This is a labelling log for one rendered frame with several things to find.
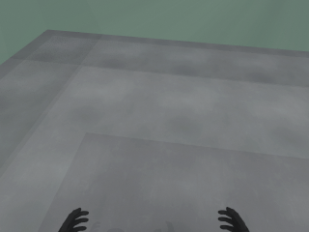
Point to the left robot hand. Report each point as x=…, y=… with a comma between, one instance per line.
x=73, y=219

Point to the right robot hand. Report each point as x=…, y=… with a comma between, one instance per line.
x=234, y=219

